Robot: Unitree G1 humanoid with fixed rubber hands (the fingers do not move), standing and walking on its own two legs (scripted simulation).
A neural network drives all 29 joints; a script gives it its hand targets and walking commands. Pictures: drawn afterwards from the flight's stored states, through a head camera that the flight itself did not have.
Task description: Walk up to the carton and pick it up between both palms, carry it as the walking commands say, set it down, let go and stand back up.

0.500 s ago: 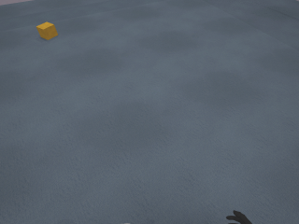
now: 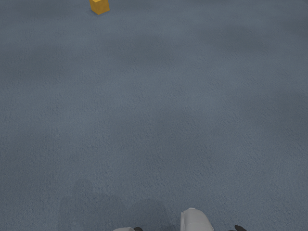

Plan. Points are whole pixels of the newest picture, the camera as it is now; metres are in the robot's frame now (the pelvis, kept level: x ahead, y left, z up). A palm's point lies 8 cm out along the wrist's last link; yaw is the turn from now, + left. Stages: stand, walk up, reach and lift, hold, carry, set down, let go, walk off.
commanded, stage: walk up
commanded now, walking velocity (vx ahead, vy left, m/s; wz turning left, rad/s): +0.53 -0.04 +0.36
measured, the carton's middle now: (99, 4) +2.56 +0.61 -0.70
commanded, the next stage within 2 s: none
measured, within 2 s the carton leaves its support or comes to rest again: neither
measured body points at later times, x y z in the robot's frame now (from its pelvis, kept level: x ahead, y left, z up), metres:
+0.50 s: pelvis +0.26 -0.02 +0.01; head +0.28 -0.05 +0.46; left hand +0.23 +0.26 -0.11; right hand +0.38 -0.27 -0.14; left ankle +0.27 +0.16 -0.65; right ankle +0.28 -0.15 -0.74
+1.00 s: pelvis +0.49 +0.10 +0.01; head +0.51 +0.13 +0.46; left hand +0.58 +0.36 -0.14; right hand +0.48 -0.16 -0.11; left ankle +0.42 +0.20 -0.74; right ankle +0.59 -0.05 -0.66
